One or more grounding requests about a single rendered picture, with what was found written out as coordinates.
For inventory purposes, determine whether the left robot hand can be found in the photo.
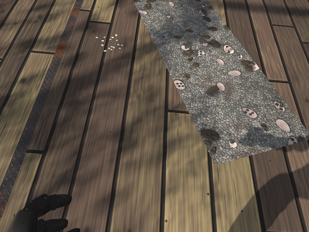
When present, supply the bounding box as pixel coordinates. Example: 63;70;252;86
8;193;80;232

